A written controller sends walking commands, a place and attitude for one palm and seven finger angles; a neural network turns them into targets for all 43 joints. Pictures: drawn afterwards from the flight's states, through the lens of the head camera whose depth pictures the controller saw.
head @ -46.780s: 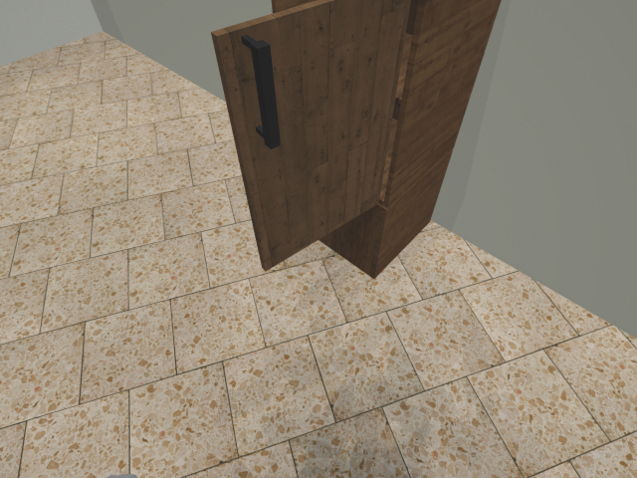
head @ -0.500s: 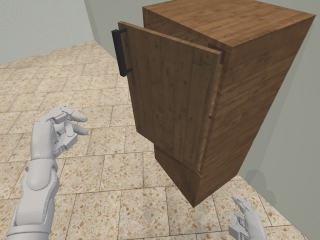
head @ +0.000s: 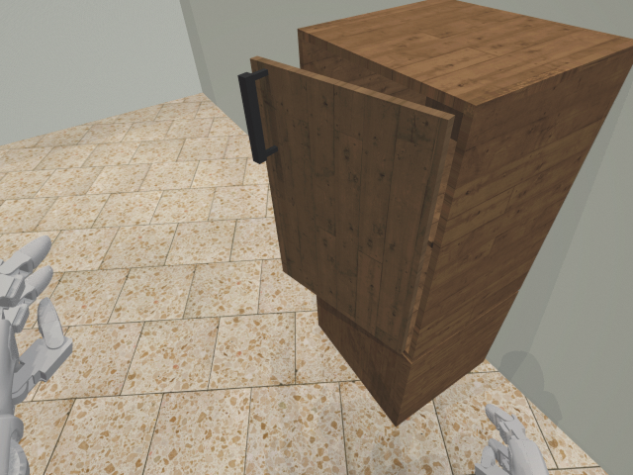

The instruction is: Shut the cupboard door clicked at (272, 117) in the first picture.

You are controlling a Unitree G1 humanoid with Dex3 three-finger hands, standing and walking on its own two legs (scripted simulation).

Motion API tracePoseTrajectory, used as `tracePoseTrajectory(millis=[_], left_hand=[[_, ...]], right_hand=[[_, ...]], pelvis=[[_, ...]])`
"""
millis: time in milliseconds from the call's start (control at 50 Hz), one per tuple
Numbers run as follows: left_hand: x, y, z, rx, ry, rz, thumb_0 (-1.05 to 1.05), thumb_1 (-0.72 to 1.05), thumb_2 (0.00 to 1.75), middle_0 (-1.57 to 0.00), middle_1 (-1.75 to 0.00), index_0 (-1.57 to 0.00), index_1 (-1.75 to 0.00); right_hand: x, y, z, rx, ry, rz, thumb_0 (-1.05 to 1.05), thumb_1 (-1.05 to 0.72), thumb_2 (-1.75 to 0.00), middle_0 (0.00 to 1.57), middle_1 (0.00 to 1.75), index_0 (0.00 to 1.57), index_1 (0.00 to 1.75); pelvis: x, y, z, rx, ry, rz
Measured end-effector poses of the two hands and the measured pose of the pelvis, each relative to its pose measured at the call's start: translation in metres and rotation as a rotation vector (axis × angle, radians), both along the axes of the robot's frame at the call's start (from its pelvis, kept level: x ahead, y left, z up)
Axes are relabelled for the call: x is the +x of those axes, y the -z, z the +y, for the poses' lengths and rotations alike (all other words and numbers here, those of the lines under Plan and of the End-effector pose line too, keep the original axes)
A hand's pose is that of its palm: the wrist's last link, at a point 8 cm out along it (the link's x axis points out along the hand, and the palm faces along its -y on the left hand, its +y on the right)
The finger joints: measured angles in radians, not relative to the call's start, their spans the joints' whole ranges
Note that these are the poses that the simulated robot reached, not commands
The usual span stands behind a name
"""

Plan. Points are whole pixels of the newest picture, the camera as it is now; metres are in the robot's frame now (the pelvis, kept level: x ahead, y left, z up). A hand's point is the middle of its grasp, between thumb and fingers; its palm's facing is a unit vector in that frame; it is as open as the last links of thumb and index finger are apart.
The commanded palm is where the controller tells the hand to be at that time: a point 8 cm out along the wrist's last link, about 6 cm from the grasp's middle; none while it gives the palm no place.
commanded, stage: draw the hand back to the body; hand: left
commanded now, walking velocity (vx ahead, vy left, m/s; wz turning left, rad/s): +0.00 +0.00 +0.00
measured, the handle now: (261, 117) +0.69 +0.20 +0.15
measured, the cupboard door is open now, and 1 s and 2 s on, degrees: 15 15 15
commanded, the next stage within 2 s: step back with the hand held close in 0.24 s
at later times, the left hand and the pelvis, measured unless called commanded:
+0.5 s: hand (76, 329) +0.20 +0.28 +0.15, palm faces +0.45 -0.78 -0.44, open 7.4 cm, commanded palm +0.14 +0.31 +0.17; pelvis +0.00 +0.01 +0.00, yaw +0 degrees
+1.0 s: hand (19, 409) +0.12 +0.29 +0.14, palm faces +0.49 -0.76 -0.42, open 7.4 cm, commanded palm +0.06 +0.32 +0.17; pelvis -0.08 +0.02 -0.03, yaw +0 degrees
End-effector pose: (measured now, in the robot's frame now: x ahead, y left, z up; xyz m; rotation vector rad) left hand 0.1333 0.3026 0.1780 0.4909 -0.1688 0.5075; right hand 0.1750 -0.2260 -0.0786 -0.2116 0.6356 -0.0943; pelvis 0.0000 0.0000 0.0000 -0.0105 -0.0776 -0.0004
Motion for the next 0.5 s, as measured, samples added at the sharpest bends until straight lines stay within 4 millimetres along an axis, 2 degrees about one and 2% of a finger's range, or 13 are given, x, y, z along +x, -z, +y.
tracePoseTrajectory(millis=[120, 260, 420, 500], left_hand=[[0.010, 0.007, 0.000, -0.044, 0.001, -0.009, 0.01, 0.89, 0.90, -0.23, -0.33, -0.23, -0.32], [0.017, 0.003, -0.006, -0.028, 0.056, -0.002, 0.01, 0.89, 0.90, -0.22, -0.31, -0.21, -0.30], [0.019, -0.001, 0.004, 0.003, 0.037, 0.006, 0.01, 0.89, 0.90, -0.21, -0.30, -0.21, -0.30], [0.024, 0.006, 0.009, 0.021, 0.050, 0.038, 0.01, 0.89, 0.90, -0.21, -0.30, -0.21, -0.30]], right_hand=[[0.008, -0.005, 0.013, 0.010, -0.026, -0.025, 0.01, -0.90, -0.90, 0.20, 0.30, 0.20, 0.30], [0.002, -0.004, 0.019, 0.027, -0.021, -0.018, 0.01, -0.90, -0.90, 0.21, 0.30, 0.20, 0.30], [-0.011, 0.006, 0.015, 0.029, -0.001, 0.047, 0.01, -0.90, -0.90, 0.21, 0.30, 0.20, 0.30], [-0.019, 0.009, 0.006, 0.005, 0.027, 0.089, 0.01, -0.90, -0.90, 0.21, 0.30, 0.20, 0.30]], pelvis=[[-0.004, 0.000, 0.001, 0.005, 0.000, 0.003], [0.000, -0.001, 0.003, 0.002, 0.008, 0.003], [0.001, 0.000, 0.005, -0.004, 0.007, 0.023], [-0.004, 0.002, 0.009, -0.011, 0.003, 0.064]])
